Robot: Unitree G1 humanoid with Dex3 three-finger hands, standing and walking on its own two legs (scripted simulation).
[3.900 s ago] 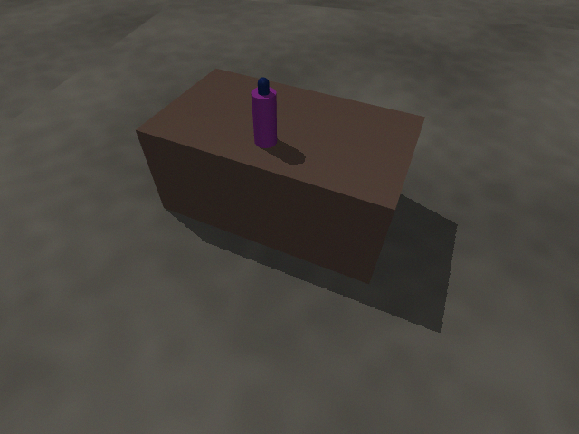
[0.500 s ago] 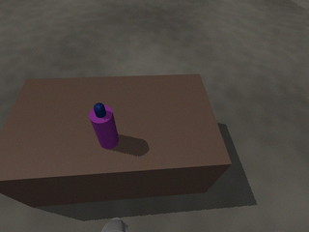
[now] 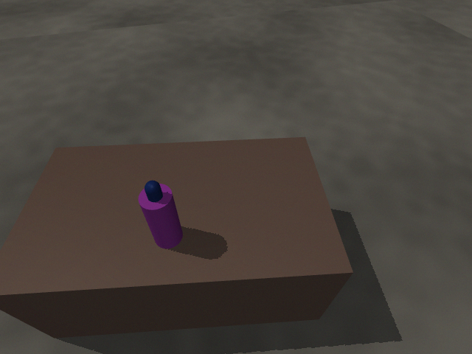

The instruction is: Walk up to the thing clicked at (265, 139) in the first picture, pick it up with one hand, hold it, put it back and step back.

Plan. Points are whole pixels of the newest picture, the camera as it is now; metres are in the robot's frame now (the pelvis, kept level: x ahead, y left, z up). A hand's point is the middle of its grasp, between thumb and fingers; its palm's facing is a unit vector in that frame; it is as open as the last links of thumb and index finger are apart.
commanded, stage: walk up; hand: left
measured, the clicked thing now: (160, 212) +0.51 +0.22 -0.18
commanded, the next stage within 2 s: stand in 0.94 s
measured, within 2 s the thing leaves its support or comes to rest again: neither
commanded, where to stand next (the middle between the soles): +0.06 +0.00 m, yaw +2 degrees
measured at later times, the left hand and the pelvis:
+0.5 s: hand out of the picture +0.10 +0.27 -0.14, palm faces +0.04 -0.94 -0.33, open 7.4 cm; pelvis +0.01 +0.01 +0.01, yaw +2 degrees
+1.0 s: hand out of the picture +0.08 +0.27 -0.14, palm faces +0.06 -0.94 -0.33, open 7.4 cm; pelvis +0.01 +0.01 +0.02, yaw +2 degrees
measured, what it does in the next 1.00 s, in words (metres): stands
